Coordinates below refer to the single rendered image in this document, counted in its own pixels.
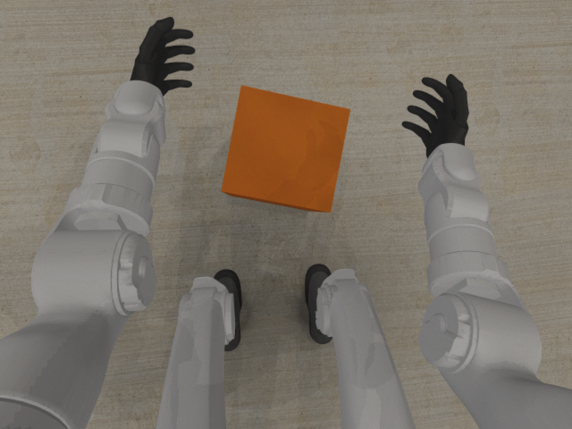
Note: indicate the carton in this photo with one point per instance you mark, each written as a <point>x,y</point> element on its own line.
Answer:
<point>285,150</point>

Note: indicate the robot left forearm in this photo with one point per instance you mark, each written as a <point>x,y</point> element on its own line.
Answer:
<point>121,171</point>

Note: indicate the left robot upper arm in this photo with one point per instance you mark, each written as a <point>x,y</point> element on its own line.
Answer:
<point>86,285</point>

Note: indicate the right robot upper arm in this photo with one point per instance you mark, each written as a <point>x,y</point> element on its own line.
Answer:
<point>488,352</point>

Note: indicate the left robot shin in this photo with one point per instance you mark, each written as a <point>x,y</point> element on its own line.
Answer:
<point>201,282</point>

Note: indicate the robot right hand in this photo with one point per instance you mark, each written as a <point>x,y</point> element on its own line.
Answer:
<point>451,125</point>

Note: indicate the robot right forearm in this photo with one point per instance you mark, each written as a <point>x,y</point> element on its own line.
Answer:
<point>459,231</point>

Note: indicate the robot left hand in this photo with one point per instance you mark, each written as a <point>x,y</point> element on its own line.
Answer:
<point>150,63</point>

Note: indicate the left robot foot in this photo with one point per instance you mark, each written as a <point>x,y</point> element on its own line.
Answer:
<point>232,283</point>

